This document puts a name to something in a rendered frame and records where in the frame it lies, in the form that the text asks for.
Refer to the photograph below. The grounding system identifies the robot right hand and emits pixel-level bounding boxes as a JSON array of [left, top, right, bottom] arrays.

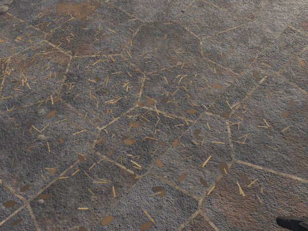
[[276, 216, 308, 231]]

